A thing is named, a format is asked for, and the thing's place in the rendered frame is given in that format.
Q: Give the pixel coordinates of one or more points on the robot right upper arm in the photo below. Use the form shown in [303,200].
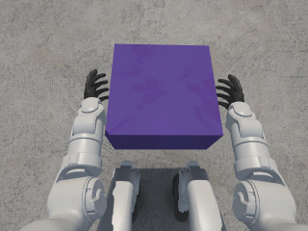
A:
[265,206]

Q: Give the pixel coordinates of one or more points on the robot left hand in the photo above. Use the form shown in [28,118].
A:
[91,86]

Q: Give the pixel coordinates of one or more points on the left robot foot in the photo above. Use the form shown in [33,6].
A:
[134,215]

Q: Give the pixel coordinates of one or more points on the robot left forearm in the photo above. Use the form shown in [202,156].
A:
[83,157]

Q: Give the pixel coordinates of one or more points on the robot left upper arm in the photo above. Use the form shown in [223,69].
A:
[73,205]

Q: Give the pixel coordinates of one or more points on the right robot foot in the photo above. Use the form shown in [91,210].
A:
[181,216]

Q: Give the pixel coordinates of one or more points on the robot right forearm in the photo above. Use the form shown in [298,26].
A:
[251,151]

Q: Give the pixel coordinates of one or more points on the robot right hand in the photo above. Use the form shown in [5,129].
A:
[235,92]

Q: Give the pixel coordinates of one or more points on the robot foot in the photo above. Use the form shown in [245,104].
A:
[181,216]
[134,215]

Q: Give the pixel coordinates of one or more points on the carton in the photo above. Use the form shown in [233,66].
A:
[162,97]

